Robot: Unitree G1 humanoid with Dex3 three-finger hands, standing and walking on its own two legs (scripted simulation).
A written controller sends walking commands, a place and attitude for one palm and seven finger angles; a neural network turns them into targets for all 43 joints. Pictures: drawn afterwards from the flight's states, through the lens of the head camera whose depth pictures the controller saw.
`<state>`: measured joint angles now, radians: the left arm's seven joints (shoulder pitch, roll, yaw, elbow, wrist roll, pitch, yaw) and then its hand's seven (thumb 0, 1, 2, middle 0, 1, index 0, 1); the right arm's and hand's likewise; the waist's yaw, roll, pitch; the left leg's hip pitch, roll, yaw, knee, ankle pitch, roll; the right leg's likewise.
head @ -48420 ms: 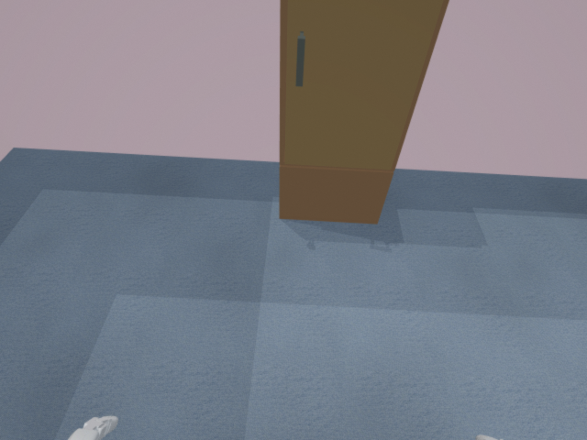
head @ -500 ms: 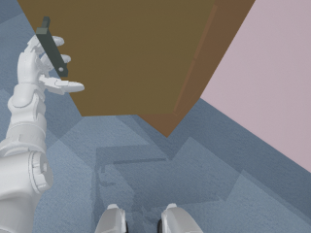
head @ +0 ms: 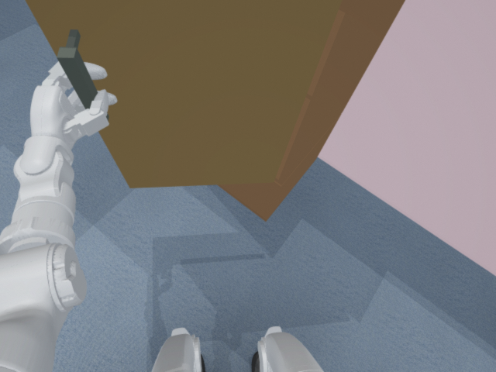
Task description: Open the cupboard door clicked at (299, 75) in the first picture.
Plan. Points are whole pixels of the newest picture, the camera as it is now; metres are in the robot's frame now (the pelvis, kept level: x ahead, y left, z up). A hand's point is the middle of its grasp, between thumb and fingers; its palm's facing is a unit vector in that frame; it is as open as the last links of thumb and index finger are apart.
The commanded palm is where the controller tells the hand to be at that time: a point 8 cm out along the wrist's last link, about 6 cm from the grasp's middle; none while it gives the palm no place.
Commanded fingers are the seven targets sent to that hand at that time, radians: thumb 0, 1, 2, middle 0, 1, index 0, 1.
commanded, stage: close the thumb around the handle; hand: left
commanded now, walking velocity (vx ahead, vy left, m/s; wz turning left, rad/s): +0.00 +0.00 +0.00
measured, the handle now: (88, 81) +0.56 +0.21 +0.08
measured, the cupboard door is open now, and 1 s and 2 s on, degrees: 43 80 81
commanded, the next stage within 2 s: pull the door open along its arc in 0.02 s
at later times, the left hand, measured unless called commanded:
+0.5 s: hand (103, 140) +0.45 +0.18 +0.07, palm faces +0.00 -1.00 +0.00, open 5.8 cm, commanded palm +0.40 +0.23 +0.08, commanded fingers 0.00 0.90 0.90 -0.40 -1.35 -0.40 -1.35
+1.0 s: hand (176, 242) +0.29 +0.08 +0.08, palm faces +0.33 -0.94 +0.04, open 6.1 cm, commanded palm +0.23 +0.15 +0.08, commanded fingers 0.00 0.90 0.90 -0.40 -1.35 -0.40 -1.35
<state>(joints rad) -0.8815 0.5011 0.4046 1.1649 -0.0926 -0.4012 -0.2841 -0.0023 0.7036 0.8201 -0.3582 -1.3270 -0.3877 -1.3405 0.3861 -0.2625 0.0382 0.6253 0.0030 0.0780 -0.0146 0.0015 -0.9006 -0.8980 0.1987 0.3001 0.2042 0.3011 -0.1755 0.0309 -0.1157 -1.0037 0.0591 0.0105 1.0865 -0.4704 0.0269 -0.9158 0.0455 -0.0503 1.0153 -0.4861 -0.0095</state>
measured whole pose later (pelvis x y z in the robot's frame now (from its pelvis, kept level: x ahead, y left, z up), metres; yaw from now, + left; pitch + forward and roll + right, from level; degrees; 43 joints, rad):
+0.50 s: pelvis +0.01 +0.00 +0.01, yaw -1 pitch +20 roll -3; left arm -0.57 0.36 0.33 0.86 -0.17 -0.37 -0.23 -0.01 0.73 0.77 -0.33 -1.33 -0.35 -1.35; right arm 0.40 -0.25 0.02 0.57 0.02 0.10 0.01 0.00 -0.90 -0.90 0.20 0.30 0.20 0.30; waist -0.13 0.04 -0.15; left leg -0.90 0.06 0.04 1.02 -0.46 0.03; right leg -0.82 0.04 -0.02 0.96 -0.48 -0.01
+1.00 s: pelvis +0.01 -0.04 +0.02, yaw +2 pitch +11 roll +1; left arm 0.17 -0.05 -0.12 0.09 -0.01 -0.30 0.36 0.01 0.67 0.74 -0.35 -1.27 -0.37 -1.30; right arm 0.17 -0.17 0.03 0.47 -0.04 0.06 0.03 0.01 -0.90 -0.90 0.20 0.30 0.20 0.30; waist -0.01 0.02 -0.14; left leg -0.70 0.03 0.01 0.96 -0.46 -0.02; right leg -0.65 0.03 -0.05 0.97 -0.53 -0.05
